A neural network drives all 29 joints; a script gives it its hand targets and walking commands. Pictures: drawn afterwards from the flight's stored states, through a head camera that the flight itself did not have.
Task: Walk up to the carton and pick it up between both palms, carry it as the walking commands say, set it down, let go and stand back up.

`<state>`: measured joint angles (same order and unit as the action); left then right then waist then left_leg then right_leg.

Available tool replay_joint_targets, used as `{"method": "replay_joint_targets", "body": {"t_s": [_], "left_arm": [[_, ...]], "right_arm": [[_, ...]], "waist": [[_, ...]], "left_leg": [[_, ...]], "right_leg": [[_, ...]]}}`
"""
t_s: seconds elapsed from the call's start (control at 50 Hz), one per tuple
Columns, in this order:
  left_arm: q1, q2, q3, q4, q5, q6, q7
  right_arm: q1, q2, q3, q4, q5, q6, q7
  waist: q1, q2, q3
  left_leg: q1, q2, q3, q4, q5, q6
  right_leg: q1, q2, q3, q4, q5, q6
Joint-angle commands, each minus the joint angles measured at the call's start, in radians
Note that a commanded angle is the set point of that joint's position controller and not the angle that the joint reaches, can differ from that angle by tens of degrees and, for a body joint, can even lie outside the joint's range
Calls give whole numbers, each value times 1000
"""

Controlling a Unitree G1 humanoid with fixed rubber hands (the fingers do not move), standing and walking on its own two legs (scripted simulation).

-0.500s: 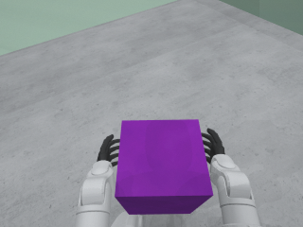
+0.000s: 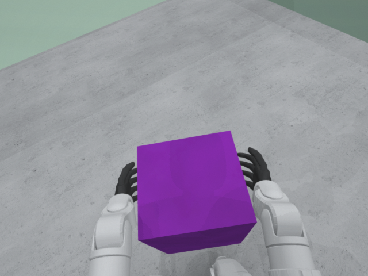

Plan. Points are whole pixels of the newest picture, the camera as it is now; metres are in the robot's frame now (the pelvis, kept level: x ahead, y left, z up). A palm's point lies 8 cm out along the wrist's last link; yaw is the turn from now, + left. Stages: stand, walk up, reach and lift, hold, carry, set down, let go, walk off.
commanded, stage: carry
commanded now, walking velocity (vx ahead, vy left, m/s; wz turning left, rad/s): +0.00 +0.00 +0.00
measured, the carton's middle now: (195, 200) +0.29 -0.01 -0.07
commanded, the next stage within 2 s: none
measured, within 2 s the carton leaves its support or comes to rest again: neither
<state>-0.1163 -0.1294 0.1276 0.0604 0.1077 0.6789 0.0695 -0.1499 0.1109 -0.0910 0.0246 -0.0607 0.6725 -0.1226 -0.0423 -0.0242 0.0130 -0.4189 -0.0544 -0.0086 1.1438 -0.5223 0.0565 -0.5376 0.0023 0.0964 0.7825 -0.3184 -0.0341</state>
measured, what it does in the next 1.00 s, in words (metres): steps on the spot: left foot, then right foot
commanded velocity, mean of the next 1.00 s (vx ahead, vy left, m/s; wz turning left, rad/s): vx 0.00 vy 0.00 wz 0.00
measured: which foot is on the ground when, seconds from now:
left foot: up 0.00-0.40, down 0.42-1.00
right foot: down 0.00-0.62, up 0.64-0.88, down 0.90-1.00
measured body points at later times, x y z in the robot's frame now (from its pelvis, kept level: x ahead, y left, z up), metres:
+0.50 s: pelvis +0.05 +0.05 +0.01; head +0.07 +0.06 +0.46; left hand +0.35 +0.18 +0.02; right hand +0.34 -0.11 +0.03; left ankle +0.07 +0.15 -0.71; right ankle +0.04 -0.06 -0.72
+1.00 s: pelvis +0.00 +0.09 +0.00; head +0.00 +0.09 +0.45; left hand +0.29 +0.23 +0.03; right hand +0.30 -0.06 +0.03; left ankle +0.07 +0.15 -0.72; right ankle +0.01 -0.06 -0.72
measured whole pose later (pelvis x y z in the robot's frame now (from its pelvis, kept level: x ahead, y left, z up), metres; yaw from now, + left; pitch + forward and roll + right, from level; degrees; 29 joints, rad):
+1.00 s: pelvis +0.00 +0.09 +0.00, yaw -2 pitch +0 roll -2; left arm -0.18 -0.13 0.12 0.09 0.16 0.75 0.06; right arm -0.17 0.14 -0.16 0.08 -0.12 0.71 -0.06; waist 0.04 0.02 -0.01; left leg -0.42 -0.06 -0.01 0.65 -0.22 0.08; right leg -0.32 0.06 0.09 0.63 -0.30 -0.02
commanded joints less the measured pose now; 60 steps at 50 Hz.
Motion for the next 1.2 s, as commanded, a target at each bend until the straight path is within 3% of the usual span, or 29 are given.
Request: {"method": "replay_joint_targets", "body": {"t_s": [0.0, 0.06, 0.12, 0.2, 0.26, 0.32, 0.34, 0.36, 0.4, 0.42, 0.48, 0.5, 0.54, 0.6, 0.64, 0.78, 0.98, 1.06, 1.18], "left_arm": [[-438, -643, -521, -288, -196, -82, -220], [-444, -621, -514, -275, -187, -60, -219], [-476, -600, -503, -239, -164, -41, -220], [-519, -597, -490, -195, -139, -25, -216], [-562, -613, -513, -228, -143, -20, -210], [-588, -645, -544, -258, -146, -22, -211], [-596, -659, -553, -263, -147, -22, -211], [-599, -673, -561, -256, -144, -22, -213], [-648, -704, -595, -274, -152, -21, -215], [-630, -718, -590, -241, -148, -19, -220], [-649, -744, -583, -187, -140, -26, -229], [-664, -748, -582, -176, -143, -26, -230], [-689, -764, -593, -161, -148, -27, -233], [-715, -784, -619, -168, -162, -28, -233], [-733, -793, -633, -170, -171, -25, -236], [-767, -791, -644, -140, -190, -11, -241], [-791, -780, -601, -107, -176, 7, -232], [-785, -770, -584, -101, -171, 9, -226], [-780, -767, -581, -107, -172, 10, -219]], "right_arm": [[-400, 838, 704, -143, 173, -20, 215], [-391, 807, 676, -119, 151, 4, 209], [-388, 767, 620, -49, 118, 25, 212], [-407, 745, 558, 25, 97, 40, 229], [-392, 760, 537, 40, 97, 46, 240], [-400, 793, 537, 32, 103, 42, 255], [-412, 801, 537, 22, 108, 38, 261], [-419, 802, 535, 26, 104, 34, 269], [-424, 811, 534, 21, 110, 28, 284], [-408, 812, 521, 32, 101, 27, 288], [-440, 808, 509, 49, 88, 18, 296], [-455, 803, 503, 48, 85, 16, 297], [-474, 805, 499, 49, 85, 11, 301], [-485, 819, 498, 37, 91, 5, 300], [-472, 820, 482, 48, 80, 6, 300], [-447, 803, 421, 94, 43, 19, 297], [-586, 815, 441, 66, 72, 35, 295], [-596, 818, 440, 69, 74, 39, 290], [-604, 822, 447, 58, 78, 42, 283]], "waist": [[66, -174, -524], [60, -180, -477], [52, -141, -437], [56, -106, -415], [57, -77, -468], [59, -64, -511], [57, -42, -529], [55, 18, -565], [55, 214, -580], [55, 238, -547], [60, 165, -520], [58, 133, -522], [54, 115, -509], [54, 138, -497], [51, 157, -491], [45, 140, -463], [50, 83, -392], [50, 77, -384], [50, 73, -392]], "left_leg": [[-285, -12, -25, 77, 64, -14], [-243, -14, 1, -25, 102, -7], [-162, -13, 29, -160, 165, 1], [-41, -5, 48, -358, 225, 11], [4, 2, 5, -432, 281, 23], [87, 39, -51, -539, 360, 42], [152, 64, -74, -587, 447, 49], [257, 106, -114, -599, 680, 64], [394, 270, -259, -562, 1209, 128], [384, 311, -272, -585, 1260, 151], [299, 246, -216, -622, 935, 94], [282, 225, -208, -623, 883, 80], [289, 230, -223, -646, 889, 64], [351, 254, -246, -652, 1032, 50], [363, 263, -265, -678, 996, 40], [300, 249, -300, -786, 593, 11], [129, 181, -284, -837, 45, 3], [108, 171, -278, -831, 11, 4], [128, 169, -266, -799, 90, 7]], "right_leg": [[822, -188, 191, -201, 1439, 104], [752, -166, 133, -256, 1355, 155], [662, -159, 84, -297, 1259, 166], [568, -155, 38, -285, 1204, 129], [575, -162, 62, -236, 1123, 52], [537, -170, 82, -213, 983, 11], [497, -166, 81, -200, 894, 3], [432, -142, 68, -173, 725, 8], [273, -49, 39, -123, 122, 27], [252, -13, 15, -140, -40, 32], [326, -44, 25, -226, 44, 2], [338, -54, 37, -212, 87, 0], [309, -47, 29, -182, 78, 2], [248, -32, 22, -175, 24, 13], [222, -20, 17, -163, -13, 17], [211, -7, 15, -175, -9, 15], [229, -39, 41, -249, 31, -5], [212, -44, 48, -268, 13, -8], [190, -59, 61, -279, 21, -12]]}}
